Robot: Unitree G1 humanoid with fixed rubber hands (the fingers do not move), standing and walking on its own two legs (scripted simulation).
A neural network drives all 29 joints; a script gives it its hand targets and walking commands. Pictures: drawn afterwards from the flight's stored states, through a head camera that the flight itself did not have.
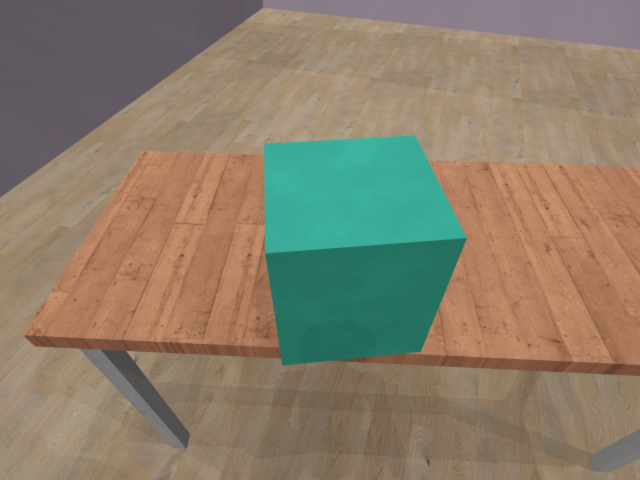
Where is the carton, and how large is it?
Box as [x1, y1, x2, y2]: [264, 135, 466, 365]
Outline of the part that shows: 414,135 264,144 265,255 282,365 420,351 466,237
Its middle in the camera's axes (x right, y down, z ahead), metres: +0.04 +0.01 +0.55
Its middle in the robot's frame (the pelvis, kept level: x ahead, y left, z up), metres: +0.42 -0.02 +0.06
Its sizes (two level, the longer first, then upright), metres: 0.210 0.200 0.250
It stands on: a table, 0.71 m high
